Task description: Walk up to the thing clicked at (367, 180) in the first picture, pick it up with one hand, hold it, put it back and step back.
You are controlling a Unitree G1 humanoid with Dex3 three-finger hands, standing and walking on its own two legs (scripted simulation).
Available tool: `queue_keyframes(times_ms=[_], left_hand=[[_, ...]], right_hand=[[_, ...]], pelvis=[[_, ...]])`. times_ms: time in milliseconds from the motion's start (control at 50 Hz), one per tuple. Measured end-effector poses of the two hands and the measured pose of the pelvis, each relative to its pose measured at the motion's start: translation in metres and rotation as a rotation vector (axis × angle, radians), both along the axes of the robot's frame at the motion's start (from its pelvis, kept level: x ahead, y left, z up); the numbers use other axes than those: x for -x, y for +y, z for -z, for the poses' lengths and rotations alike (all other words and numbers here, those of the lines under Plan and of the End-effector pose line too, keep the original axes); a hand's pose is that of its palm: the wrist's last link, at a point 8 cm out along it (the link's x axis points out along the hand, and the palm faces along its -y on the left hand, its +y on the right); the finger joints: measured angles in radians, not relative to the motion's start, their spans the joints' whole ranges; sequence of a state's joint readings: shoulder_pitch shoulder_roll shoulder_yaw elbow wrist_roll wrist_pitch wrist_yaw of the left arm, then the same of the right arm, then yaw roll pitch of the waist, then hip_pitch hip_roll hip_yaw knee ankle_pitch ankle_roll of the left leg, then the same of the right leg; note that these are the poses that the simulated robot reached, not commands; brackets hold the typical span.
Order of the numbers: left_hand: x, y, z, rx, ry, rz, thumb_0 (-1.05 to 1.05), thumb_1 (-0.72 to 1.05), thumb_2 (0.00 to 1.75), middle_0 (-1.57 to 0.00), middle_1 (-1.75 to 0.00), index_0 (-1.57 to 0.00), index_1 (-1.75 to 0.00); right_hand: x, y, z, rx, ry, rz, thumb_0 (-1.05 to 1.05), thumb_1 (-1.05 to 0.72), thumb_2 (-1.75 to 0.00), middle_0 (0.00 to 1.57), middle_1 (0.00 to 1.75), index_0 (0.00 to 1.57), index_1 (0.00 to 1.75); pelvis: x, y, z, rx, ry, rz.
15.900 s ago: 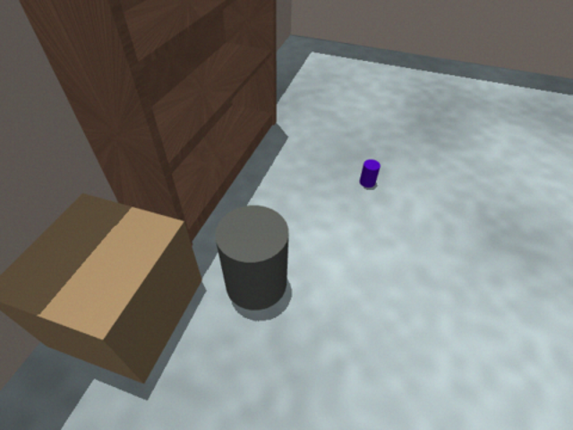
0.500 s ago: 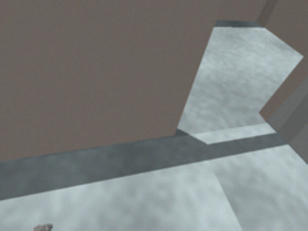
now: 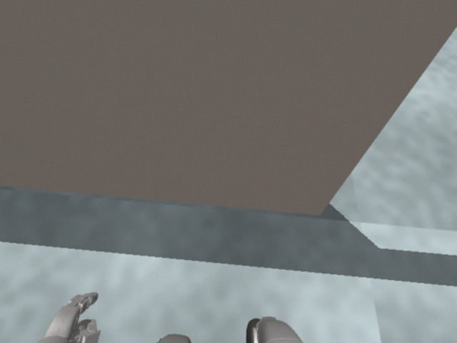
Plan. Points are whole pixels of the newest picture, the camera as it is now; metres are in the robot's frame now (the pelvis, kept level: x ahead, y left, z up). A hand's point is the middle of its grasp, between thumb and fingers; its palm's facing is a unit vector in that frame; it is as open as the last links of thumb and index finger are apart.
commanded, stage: walk up
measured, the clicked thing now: out of the picture -0.82 +1.19 -0.70
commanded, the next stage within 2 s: none
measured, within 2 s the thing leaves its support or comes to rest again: neither
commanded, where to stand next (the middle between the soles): +0.04 +0.01 m, yaw +116 degrees
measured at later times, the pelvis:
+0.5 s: pelvis +0.00 -0.06 -0.01, yaw +24 degrees
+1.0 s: pelvis -0.02 -0.12 +0.02, yaw +51 degrees
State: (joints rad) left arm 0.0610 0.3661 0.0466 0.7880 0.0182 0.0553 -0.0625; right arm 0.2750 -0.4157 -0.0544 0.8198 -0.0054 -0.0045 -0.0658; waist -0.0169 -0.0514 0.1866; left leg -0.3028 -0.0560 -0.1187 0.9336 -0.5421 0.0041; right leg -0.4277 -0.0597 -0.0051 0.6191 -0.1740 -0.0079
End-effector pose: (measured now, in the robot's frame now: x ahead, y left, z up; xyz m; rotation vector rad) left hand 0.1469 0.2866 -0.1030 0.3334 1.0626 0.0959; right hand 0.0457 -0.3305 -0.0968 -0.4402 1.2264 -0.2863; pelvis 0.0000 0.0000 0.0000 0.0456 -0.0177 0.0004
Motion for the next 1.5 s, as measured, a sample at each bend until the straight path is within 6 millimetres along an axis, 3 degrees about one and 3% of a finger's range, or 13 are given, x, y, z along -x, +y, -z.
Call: queue_keyframes(times_ms=[160, 280, 400, 520, 660, 740, 820, 900, 1040, 1180, 1260, 1380, 1500], left_hand=[[0.015, -0.036, -0.01, 0.028, -0.044, -0.131, 0.0, 0.9, 0.9, -0.21, -0.3, -0.21, -0.3], [0.036, -0.033, 0.0, 0.033, -0.105, -0.234, 0.0, 0.9, 0.9, -0.21, -0.3, -0.21, -0.3], [0.072, -0.014, 0.024, 0.035, -0.114, -0.343, 0.0, 0.9, 0.9, -0.21, -0.3, -0.21, -0.3], [0.134, -0.014, 0.017, 0.016, -0.04, -0.469, 0.0, 0.9, 0.9, -0.2, -0.3, -0.2, -0.3], [0.226, -0.031, -0.005, -0.087, 0.024, -0.626, 0.0, 0.9, 0.9, -0.2, -0.3, -0.2, -0.3], [0.278, -0.062, -0.021, -0.146, 0.031, -0.733, 0.0, 0.91, 0.9, -0.2, -0.29, -0.2, -0.3], [0.333, -0.101, -0.039, -0.167, 0.081, -0.838, 0.0, 0.9, 0.9, -0.2, -0.3, -0.2, -0.3], [0.371, -0.132, -0.049, -0.168, 0.096, -0.942, 0.0, 0.9, 0.9, -0.2, -0.3, -0.2, -0.3], [0.415, -0.176, -0.036, -0.085, 0.072, -1.074, 0.0, 0.9, 0.9, -0.21, -0.3, -0.21, -0.3], [0.46, -0.199, 0.007, 0.039, 0.138, -1.195, 0.0, 0.9, 0.9, -0.21, -0.3, -0.21, -0.3], [0.459, -0.197, 0.023, 0.103, 0.165, -1.227, 0.01, 0.9, 0.9, -0.2, -0.3, -0.2, -0.3], [0.429, -0.158, 0.015, 0.08, 0.027, -1.251, 0.01, 0.9, 0.9, -0.2, -0.3, -0.2, -0.3], [0.404, -0.126, 0.004, -0.01, -0.056, -1.339, 0.0, 0.9, 0.9, -0.21, -0.3, -0.2, -0.3]], right_hand=[[-0.088, -0.012, -0.004, -0.065, -0.059, -0.176, 0.01, -0.9, -0.9, 0.2, 0.3, 0.2, 0.3], [-0.12, -0.005, -0.006, -0.083, -0.058, -0.283, 0.01, -0.9, -0.9, 0.2, 0.3, 0.2, 0.3], [-0.133, 0.006, -0.006, -0.067, -0.06, -0.375, 0.01, -0.9, -0.9, 0.2, 0.3, 0.2, 0.3], [-0.14, 0.013, -0.01, -0.064, -0.029, -0.467, 0.01, -0.9, -0.9, 0.2, 0.3, 0.2, 0.3], [-0.179, 0.032, -0.006, -0.126, -0.081, -0.641, 0.01, -0.9, -0.9, 0.2, 0.3, 0.2, 0.3], [-0.2, 0.045, -0.001, -0.176, -0.106, -0.74, 0.01, -0.9, -0.9, 0.2, 0.3, 0.2, 0.3], [-0.212, 0.064, -0.015, -0.221, -0.096, -0.849, 0.01, -0.9, -0.9, 0.2, 0.3, 0.2, 0.3], [-0.226, 0.075, -0.023, -0.237, -0.089, -0.943, 0.01, -0.9, -0.9, 0.2, 0.3, 0.2, 0.3], [-0.242, 0.112, -0.025, -0.17, -0.025, -1.073, 0.01, -0.9, -0.9, 0.2, 0.3, 0.2, 0.3], [-0.26, 0.201, -0.037, -0.116, -0.126, -1.236, 0.01, -0.9, -0.9, 0.2, 0.3, 0.2, 0.3], [-0.262, 0.236, -0.045, -0.111, -0.214, -1.283, 0.01, -0.9, -0.9, 0.2, 0.3, 0.2, 0.3], [-0.259, 0.254, -0.054, -0.078, -0.171, -1.318, 0.01, -0.9, -0.9, 0.2, 0.3, 0.2, 0.3], [-0.27, 0.275, -0.037, -0.065, -0.088, -1.398, 0.01, -0.9, -0.9, 0.21, 0.3, 0.21, 0.3]], pelvis=[[-0.018, -0.035, -0.007, 0.016, -0.018, -0.112], [-0.019, -0.053, 0.001, 0.051, -0.049, -0.221], [-0.008, -0.055, 0.017, 0.043, -0.056, -0.311], [0.006, -0.062, 0.007, 0.059, -0.038, -0.438], [0.019, -0.087, 0.004, 0.057, -0.009, -0.554], [0.026, -0.108, 0.002, 0.072, -0.034, -0.626], [0.022, -0.121, -0.014, 0.011, -0.01, -0.693], [0.022, -0.124, -0.021, -0.005, -0.018, -0.785], [0.024, -0.114, -0.019, 0.01, -0.032, -0.934], [0.029, -0.081, 0.0, 0.04, -0.018, -1.039], [0.031, -0.065, 0.004, 0.021, -0.031, -1.099], [0.018, -0.04, -0.007, 0.023, -0.054, -1.198], [-0.004, -0.032, -0.005, 0.037, -0.05, -1.311]])
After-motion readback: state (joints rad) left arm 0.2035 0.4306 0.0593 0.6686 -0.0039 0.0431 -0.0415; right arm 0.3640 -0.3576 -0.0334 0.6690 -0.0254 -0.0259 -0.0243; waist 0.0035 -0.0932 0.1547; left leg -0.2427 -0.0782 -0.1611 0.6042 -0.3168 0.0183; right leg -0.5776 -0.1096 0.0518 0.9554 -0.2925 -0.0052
